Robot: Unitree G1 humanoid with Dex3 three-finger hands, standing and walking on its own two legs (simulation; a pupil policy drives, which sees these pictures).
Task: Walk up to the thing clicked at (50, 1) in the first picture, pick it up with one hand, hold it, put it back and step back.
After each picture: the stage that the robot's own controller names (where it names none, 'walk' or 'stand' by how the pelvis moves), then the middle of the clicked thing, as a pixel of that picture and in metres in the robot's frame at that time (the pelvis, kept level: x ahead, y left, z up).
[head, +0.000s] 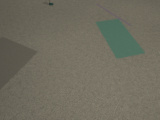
stand; (50, 1) +2.34 +0.42 -0.72
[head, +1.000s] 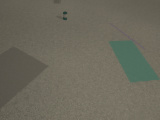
walk; (65, 15) +2.23 +0.12 -0.70
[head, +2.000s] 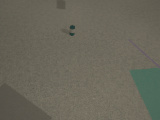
walk; (72, 30) +1.55 -0.02 -0.72
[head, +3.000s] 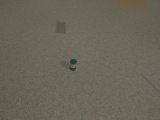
walk; (73, 64) +1.04 +0.00 -0.72
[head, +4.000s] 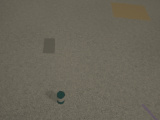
walk; (60, 97) +0.66 +0.10 -0.71
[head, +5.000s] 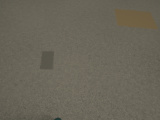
walk; out of the picture +0.44 +0.12 -0.71
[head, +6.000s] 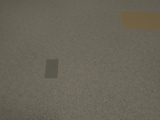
stand; out of the picture +0.35 +0.14 -0.72
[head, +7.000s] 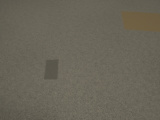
stand; out of the picture +0.32 +0.11 -0.71
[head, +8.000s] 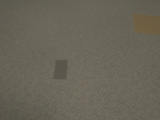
stand; out of the picture +0.33 +0.08 -0.72
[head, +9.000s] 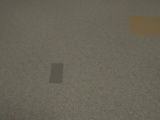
stand; out of the picture +0.30 +0.09 -0.73
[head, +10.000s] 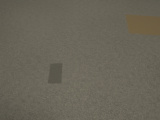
stand; out of the picture +0.29 +0.09 -0.73
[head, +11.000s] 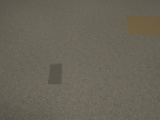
stand; out of the picture +0.29 +0.09 -0.73
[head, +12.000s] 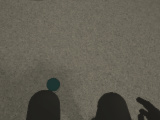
go down; (53, 85) +0.36 +0.11 -0.41
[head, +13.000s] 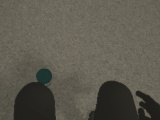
go down; (44, 78) +0.38 +0.13 -0.31
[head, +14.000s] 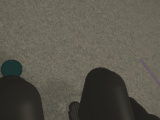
close in; (11, 72) +0.37 +0.16 -0.23
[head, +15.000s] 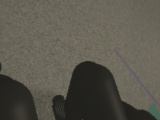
close; out of the picture +0.38 +0.17 -0.22
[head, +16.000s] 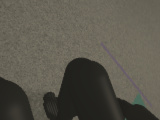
close; out of the picture +0.47 +0.15 -0.24
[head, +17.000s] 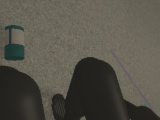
lift; (14, 43) +0.47 +0.06 -0.24
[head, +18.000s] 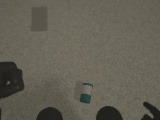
lift; (86, 93) +0.42 -0.07 -0.52
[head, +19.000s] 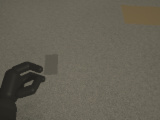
hold; out of the picture +0.36 -0.15 -0.70
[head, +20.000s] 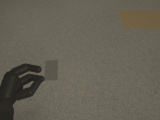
stand; out of the picture +0.33 -0.20 -0.71
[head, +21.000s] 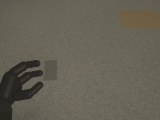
stand; out of the picture +0.32 -0.26 -0.70
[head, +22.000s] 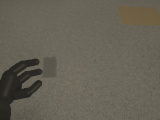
stand; out of the picture +0.31 -0.32 -0.70
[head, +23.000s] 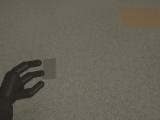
stand; out of the picture +0.28 -0.38 -0.71
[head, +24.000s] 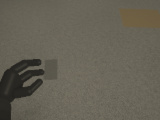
stand; out of the picture +0.27 -0.44 -0.71
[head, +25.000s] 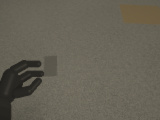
stand; out of the picture +0.26 -0.50 -0.71
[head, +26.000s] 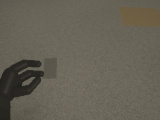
stand; out of the picture +0.24 -0.55 -0.71
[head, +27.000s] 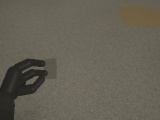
stand; out of the picture +0.23 -0.61 -0.71
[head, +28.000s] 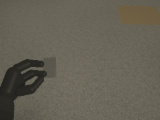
stand; out of the picture +0.22 -0.66 -0.71
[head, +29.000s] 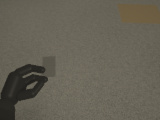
stand; out of the picture +0.20 -0.72 -0.70
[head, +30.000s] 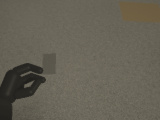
stand; out of the picture +0.18 -0.78 -0.70
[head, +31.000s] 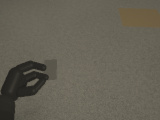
hold; out of the picture +0.16 -0.83 -0.71
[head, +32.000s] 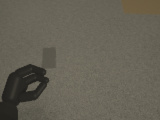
stand; out of the picture +0.17 -0.88 -0.68
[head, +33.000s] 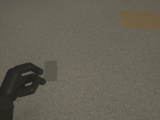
hold; out of the picture +0.13 -0.94 -0.71
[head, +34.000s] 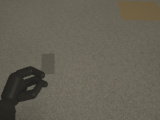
hold; out of the picture +0.13 -0.99 -0.70
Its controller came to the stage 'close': yes
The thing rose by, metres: 0.01
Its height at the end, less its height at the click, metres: -0.02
